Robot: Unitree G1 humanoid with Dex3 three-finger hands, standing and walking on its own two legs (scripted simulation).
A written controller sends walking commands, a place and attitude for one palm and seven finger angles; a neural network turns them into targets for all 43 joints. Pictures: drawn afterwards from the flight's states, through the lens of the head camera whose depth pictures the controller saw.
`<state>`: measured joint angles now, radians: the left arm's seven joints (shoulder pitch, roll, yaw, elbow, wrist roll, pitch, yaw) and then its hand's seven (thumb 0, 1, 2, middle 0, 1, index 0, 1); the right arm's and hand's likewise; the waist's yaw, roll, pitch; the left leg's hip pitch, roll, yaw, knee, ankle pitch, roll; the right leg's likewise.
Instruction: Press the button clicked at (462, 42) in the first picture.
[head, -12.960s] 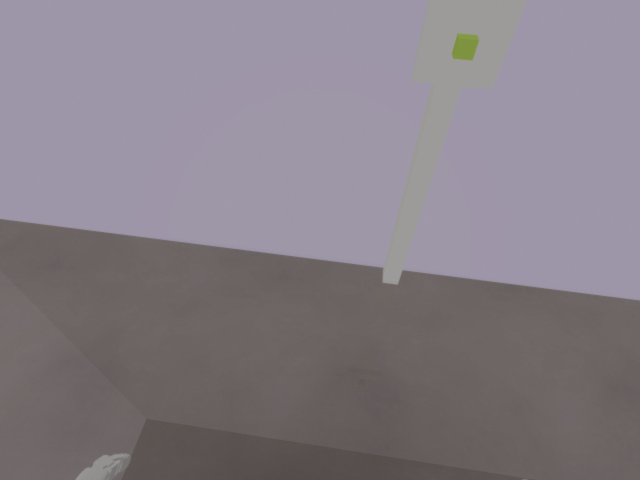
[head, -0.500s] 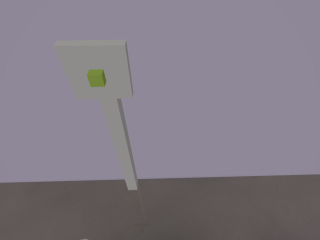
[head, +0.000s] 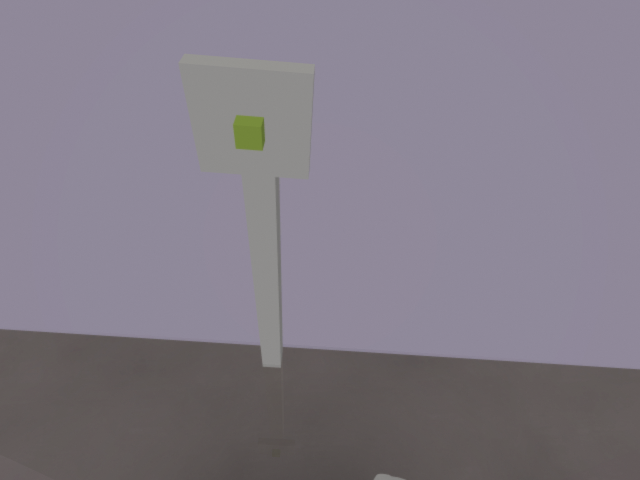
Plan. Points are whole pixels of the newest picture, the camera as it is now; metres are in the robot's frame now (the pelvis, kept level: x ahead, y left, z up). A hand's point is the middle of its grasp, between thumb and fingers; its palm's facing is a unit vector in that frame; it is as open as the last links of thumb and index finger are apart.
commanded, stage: come to a stop and stand still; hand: left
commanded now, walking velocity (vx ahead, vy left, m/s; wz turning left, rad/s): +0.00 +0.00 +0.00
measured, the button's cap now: (250, 131) +0.55 +0.15 +0.15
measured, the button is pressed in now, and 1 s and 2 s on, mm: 0 0 0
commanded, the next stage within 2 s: look again from close up in 0.68 s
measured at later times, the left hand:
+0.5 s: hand out of the picture -0.04 +0.14 -0.17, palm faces +0.00 -0.99 -0.16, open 7.4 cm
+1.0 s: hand out of the picture -0.02 +0.17 -0.17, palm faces -0.02 -0.98 -0.19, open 7.4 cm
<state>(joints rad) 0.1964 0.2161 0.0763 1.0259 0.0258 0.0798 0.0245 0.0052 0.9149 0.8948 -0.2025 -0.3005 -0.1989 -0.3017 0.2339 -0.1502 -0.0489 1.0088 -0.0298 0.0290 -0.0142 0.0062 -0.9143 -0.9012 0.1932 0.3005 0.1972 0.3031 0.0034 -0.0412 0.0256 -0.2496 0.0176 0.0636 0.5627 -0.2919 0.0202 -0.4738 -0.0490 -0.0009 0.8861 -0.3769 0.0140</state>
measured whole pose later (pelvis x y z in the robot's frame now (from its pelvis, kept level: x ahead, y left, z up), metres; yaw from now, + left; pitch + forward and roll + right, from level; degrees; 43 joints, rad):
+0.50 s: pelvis -0.03 -0.01 +0.01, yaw -2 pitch -3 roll +1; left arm 0.31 0.10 -0.01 1.14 0.01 0.00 0.04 0.01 0.92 0.89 -0.20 -0.30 -0.20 -0.30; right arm 0.29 -0.14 -0.01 1.16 -0.01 0.02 -0.02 0.01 -0.92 -0.90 0.19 0.30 0.20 0.30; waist -0.01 0.00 0.02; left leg -0.19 0.03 0.09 0.39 -0.15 0.00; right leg -0.10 0.01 -0.06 0.42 -0.28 -0.04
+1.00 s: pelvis -0.02 +0.01 +0.00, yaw -2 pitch +0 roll -1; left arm 0.32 0.11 -0.01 1.10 0.02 -0.02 0.05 0.01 0.91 0.89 -0.20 -0.30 -0.20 -0.30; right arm 0.34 -0.13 0.00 1.09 -0.03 -0.01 -0.02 0.01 -0.92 -0.90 0.19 0.30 0.20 0.30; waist -0.03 0.04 0.00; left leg -0.30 0.02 0.05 0.57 -0.27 0.02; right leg -0.18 0.01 -0.05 0.52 -0.34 -0.02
